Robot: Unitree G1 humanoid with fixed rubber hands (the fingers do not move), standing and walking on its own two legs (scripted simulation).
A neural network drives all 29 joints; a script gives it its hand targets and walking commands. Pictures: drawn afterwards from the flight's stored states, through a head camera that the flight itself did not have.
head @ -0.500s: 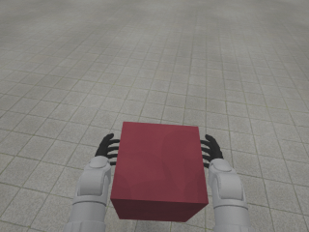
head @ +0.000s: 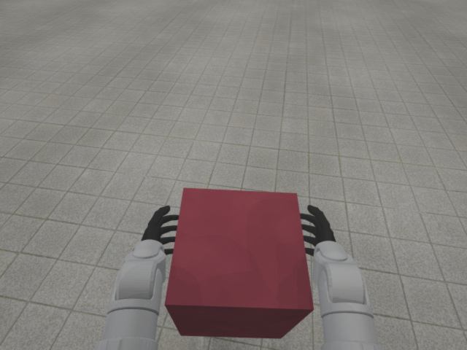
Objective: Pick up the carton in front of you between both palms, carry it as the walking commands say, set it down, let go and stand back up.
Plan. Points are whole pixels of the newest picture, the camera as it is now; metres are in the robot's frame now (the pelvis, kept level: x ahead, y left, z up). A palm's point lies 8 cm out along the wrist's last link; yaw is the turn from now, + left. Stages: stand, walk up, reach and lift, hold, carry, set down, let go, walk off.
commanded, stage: carry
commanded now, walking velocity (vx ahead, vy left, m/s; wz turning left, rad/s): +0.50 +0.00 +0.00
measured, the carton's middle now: (235, 268) +0.29 +0.01 -0.05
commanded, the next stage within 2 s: none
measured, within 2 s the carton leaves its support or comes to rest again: neither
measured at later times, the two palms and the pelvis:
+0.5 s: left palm (172, 161) +0.51 +0.16 +0.03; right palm (300, 161) +0.51 -0.14 +0.04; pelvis +0.22 +0.01 -0.01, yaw -1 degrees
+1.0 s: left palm (185, 115) +0.68 +0.15 +0.04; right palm (295, 118) +0.67 -0.15 +0.04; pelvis +0.38 +0.01 +0.00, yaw -1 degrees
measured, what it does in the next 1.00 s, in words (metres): walks ahead: left foot, then right foot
